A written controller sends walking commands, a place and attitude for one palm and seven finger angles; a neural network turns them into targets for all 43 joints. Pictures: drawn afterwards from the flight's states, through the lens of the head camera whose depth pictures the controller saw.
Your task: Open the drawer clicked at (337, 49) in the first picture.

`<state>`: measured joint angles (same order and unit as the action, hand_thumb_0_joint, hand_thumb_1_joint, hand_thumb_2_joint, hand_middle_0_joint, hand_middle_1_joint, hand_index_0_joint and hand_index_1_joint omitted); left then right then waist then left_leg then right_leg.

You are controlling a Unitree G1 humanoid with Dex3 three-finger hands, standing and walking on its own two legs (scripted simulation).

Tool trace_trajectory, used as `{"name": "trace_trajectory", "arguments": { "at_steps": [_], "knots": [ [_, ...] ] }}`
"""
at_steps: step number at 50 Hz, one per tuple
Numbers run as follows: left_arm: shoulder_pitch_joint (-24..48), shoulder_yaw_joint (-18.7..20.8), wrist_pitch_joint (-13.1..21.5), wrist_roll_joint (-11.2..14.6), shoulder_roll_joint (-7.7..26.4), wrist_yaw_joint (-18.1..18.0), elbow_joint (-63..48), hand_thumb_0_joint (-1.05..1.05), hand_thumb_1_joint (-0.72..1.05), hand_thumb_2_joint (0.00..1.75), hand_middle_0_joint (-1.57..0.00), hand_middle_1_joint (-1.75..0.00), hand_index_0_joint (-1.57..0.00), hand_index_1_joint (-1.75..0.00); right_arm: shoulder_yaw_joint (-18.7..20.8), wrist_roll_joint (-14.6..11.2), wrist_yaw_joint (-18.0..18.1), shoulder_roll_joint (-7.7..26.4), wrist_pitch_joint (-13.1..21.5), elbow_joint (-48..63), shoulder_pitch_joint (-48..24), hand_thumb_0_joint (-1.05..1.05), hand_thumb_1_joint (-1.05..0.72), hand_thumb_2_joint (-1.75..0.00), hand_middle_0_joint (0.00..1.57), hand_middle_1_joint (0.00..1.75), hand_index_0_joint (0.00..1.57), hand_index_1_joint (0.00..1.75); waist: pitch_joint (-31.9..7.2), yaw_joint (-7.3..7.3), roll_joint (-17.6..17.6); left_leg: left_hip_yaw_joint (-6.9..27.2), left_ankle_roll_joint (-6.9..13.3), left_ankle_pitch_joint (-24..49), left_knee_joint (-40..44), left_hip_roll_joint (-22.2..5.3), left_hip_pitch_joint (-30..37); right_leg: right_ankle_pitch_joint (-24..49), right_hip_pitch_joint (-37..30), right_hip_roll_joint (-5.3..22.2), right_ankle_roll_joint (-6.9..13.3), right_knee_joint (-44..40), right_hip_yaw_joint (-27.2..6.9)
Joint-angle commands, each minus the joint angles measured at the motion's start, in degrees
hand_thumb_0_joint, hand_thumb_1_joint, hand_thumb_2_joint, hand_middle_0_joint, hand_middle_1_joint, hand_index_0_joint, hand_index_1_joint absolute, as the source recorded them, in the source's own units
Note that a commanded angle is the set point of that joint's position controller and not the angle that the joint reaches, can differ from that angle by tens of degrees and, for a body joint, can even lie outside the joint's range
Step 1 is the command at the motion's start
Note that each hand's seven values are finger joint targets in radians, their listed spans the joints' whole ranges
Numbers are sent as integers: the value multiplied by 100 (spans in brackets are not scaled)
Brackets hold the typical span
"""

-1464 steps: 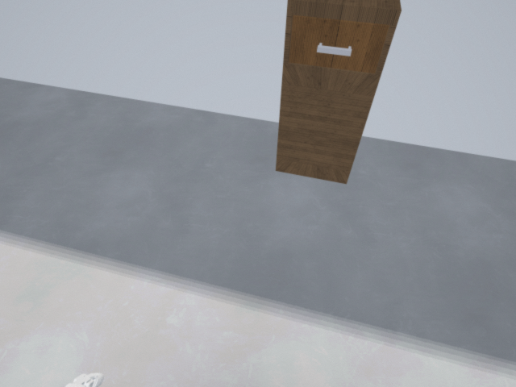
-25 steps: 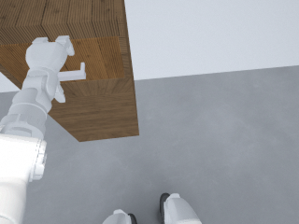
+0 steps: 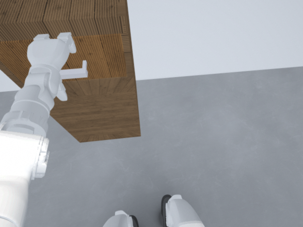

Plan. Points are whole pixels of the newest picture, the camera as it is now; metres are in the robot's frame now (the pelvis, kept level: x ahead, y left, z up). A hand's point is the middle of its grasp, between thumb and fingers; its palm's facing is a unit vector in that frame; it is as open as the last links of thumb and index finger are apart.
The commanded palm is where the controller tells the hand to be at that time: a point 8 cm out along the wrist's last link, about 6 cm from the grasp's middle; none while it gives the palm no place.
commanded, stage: move the hooked fingers above the handle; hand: left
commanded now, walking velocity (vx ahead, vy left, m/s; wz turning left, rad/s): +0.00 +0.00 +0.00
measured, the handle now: (65, 69) +0.58 +0.21 +0.01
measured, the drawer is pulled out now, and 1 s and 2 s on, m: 0.00 0.00 0.00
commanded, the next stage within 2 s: lower the fingers behind the handle in 1.48 s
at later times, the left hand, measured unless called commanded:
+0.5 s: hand (59, 67) +0.54 +0.20 +0.06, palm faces -0.01 +0.00 -1.00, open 13.6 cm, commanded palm +0.53 +0.23 +0.10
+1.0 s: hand (58, 68) +0.53 +0.20 +0.06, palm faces -0.01 +0.00 -1.00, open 13.6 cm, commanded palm +0.53 +0.24 +0.10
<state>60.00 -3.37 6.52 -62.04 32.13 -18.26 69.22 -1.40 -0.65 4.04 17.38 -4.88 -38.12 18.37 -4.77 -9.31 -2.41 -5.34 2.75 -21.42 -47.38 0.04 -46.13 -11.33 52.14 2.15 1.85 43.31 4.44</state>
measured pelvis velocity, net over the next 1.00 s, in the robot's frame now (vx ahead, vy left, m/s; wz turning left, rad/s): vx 0.01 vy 0.00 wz -0.01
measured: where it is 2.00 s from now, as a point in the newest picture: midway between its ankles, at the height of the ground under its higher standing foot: outside the picture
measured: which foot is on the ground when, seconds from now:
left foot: down 0.00-1.00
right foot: down 0.00-1.00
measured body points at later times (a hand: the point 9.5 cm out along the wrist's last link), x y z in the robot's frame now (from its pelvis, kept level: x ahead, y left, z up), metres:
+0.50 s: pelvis +0.00 +0.00 +0.00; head +0.13 -0.02 +0.43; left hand +0.53 +0.19 +0.12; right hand +0.01 -0.28 -0.13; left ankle +0.01 +0.09 -0.69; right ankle +0.09 -0.10 -0.69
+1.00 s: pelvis +0.01 +0.00 +0.00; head +0.13 -0.02 +0.44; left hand +0.53 +0.19 +0.12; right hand +0.03 -0.28 -0.13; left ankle +0.01 +0.09 -0.69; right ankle +0.09 -0.10 -0.69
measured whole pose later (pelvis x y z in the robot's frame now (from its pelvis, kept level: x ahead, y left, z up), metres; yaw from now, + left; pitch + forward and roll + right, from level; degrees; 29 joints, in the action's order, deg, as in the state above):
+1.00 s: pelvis +0.01 +0.00 +0.00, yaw -1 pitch +19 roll +1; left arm 56.3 -3.4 7.4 -61.1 32.5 -18.1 65.3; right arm -1.6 -1.2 5.1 17.4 -5.9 -38.0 16.9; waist -4.1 -8.6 -2.3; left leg -5.4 2.7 -21.8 -46.1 0.1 -43.5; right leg -11.6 49.9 1.5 1.7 42.3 3.7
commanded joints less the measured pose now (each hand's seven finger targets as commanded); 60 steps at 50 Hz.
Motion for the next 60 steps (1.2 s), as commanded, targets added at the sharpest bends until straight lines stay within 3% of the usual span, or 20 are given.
{"name": "trace_trajectory", "arguments": {
  "at_steps": [1, 3, 4, 6, 12, 15, 16, 20, 22, 30, 35, 40, 41, 43, 46, 49, 52, 55, 58, 60],
  "knots": [
    [2559, 504, -440, 97, 2149, -46, -612, 0, -50, 30, -30, -120, -30, -120, 349, 22, 87, 949, 96, 296, 839, 0, -90, -90, 20, 30, 20, 30, -2368, -126, 273, 455, 52, -226, 803, 259, 80, -711, -2296, -231, -134, -655, -543],
    [2509, 534, -435, 106, 2207, -34, -562, 0, -50, 30, -30, -120, -30, -120, 339, 24, 82, 968, 107, 267, 869, 0, -90, -90, 20, 30, 20, 30, -2223, -106, 247, 458, 44, -338, 828, 252, 22, -817, -2255, -215, -143, -676, -549],
    [2503, 612, -412, 93, 2330, -27, -644, 0, -50, 30, -30, -120, -30, -120, 336, 22, 85, 976, 104, 275, 868, 0, -90, -90, 20, 30, 20, 30, -2332, -49, 180, 454, 44, -289, 818, 261, 41, -780, -2303, -214, -132, -646, -548],
    [2524, 536, -395, 105, 2149, -21, -664, 0, -50, 30, -30, -120, -30, -120, 354, 23, 90, 936, 101, 294, 851, 0, -90, -90, 20, 30, 20, 30, -2324, -112, 281, 460, 51, -222, 809, 244, 93, -708, -2310, -220, -131, -665, -551],
    [2292, 694, -328, 143, 2426, -13, -707, 0, -50, 30, -30, -120, -30, -120, 339, 10, 106, 965, 90, 309, 832, 0, -90, -90, 20, 30, 20, 30, -2372, 10, 349, 418, 46, -308, 814, 272, -69, -778, -2563, -193, -140, -695, -623],
    [2311, 646, -327, 152, 2378, -13, -719, 0, -50, 30, -30, -120, -30, -120, 329, -5, 111, 968, 99, 310, 807, 0, -90, -90, 20, 30, 20, 30, -2202, -5, 318, 432, 38, -402, 852, 266, -83, -888, -2446, -191, -136, -720, -605],
    [2307, 687, -313, 160, 2383, -21, -750, 0, -50, 30, -30, -120, -30, -120, 340, 1, 120, 964, 94, 312, 791, 0, -90, -90, 20, 30, 20, 30, -2354, -5, 387, 430, 51, -297, 825, 264, -29, -791, -2527, -199, -134, -702, -615],
    [2317, 636, -341, 142, 2330, -41, -731, 0, -50, 30, -30, -120, -30, -120, 340, 17, 102, 971, 105, 290, 819, 0, -90, -90, 20, 30, 20, 30, -2284, 9, 213, 441, 37, -326, 855, 263, 19, -824, -2395, -203, -134, -685, -578],
    [2341, 637, -344, 145, 2328, -61, -726, 0, -50, 30, -30, -120, -30, -120, 350, 17, 116, 968, 100, 280, 822, 0, -90, -90, 20, 30, 20, 30, -2326, -43, 344, 432, 48, -286, 828, 255, 16, -770, -2454, -200, -149, -699, -604],
    [2127, 712, -329, 189, 2360, -33, -856, 0, -50, 30, -30, -120, -30, -120, 347, 17, 116, 951, 57, 296, 761, 0, -90, -90, 20, 30, 20, 30, -2361, 82, 304, 403, 27, -84, 850, 261, 64, -528, -2650, -190, -137, -685, -608],
    [1988, 683, -330, 218, 2374, -16, -768, 0, -50, 30, -30, -120, -30, -120, 328, -11, 145, 952, 47, 313, 686, 0, -90, -90, 20, 30, 20, 30, -2159, 74, 448, 384, 22, -242, 891, 270, -10, -688, -2639, -178, -148, -754, -619],
    [1974, 660, -346, 238, 2410, -29, -792, 0, -50, 30, -30, -120, -30, -120, 317, -30, 171, 949, 45, 317, 643, 0, -90, -90, 20, 30, 20, 30, -2145, 81, 408, 347, 11, -245, 894, 279, -24, -676, -2690, -160, -151, -768, -648],
    [2064, 701, -320, 250, 2444, -45, -866, 0, -50, 30, -30, -120, -30, -120, 321, -32, 188, 937, 37, 317, 629, 0, -90, -90, 20, 30, 20, 30, -2265, 52, 547, 355, 22, -198, 862, 268, -19, -614, -2792, -152, -146, -768, -696],
    [2081, 666, -337, 232, 2451, -54, -866, 0, -50, 30, -30, -120, -30, -120, 311, -23, 186, 939, 37, 309, 667, 0, -90, -90, 20, 30, 20, 30, -2267, 83, 318, 370, 9, -147, 883, 276, 27, -560, -2741, -157, -136, -725, -659],
    [2023, 747, -334, 262, 2533, -56, -933, 0, -50, 30, -30, -120, -30, -120, 308, -38, 207, 926, 15, 333, 608, 0, -90, -90, 20, 30, 20, 30, -2384, 119, 470, 350, 17, -67, 847, 279, 17, -449, -2909, -144, -139, -728, -701],
    [1983, 681, -366, 256, 2446, -54, -892, 0, -50, 30, -30, -120, -30, -120, 301, -38, 196, 935, 8, 312, 621, 0, -90, -90, 20, 30, 20, 30, -2237, 127, 309, 363, 3, -67, 908, 283, 68, -465, -2761, -168, -139, -721, -620],
    [2032, 756, -338, 221, 2532, -82, -985, 0, -50, 30, -30, -120, -30, -120, 317, -17, 196, 939, -1, 304, 638, 0, -90, -90, 20, 30, 20, 30, -2449, 139, 296, 370, 19, 88, 869, 279, 153, -298, -2838, -176, -138, -677, -624],
    [1896, 699, -371, 256, 2377, -63, -865, 0, -50, 30, -30, -120, -30, -120, 312, -20, 171, 938, -15, 308, 616, 0, -90, -90, 20, 30, 20, 30, -2215, 140, 364, 376, 4, -34, 924, 280, 123, -463, -2727, -187, -143, -725, -578],
    [1967, 779, -320, 216, 2431, -102, -986, 0, -50, 30, -30, -120, -30, -120, 337, 18, 162, 930, -8, 293, 640, 0, -90, -90, 20, 30, 20, 30, -2486, 176, 264, 394, 13, 124, 894, 269, 231, -302, -2837, -182, -128, -667, -612],
    [1857, 774, -328, 246, 2415, -89, -947, 0, -50, 30, -30, -120, -30, -120, 332, 1, 155, 929, -9, 304, 606, 0, -90, -90, 20, 30, 20, 30, -2338, 179, 394, 385, 6, 58, 902, 271, 137, -337, -2872, -173, -133, -704, -632]
  ]
}}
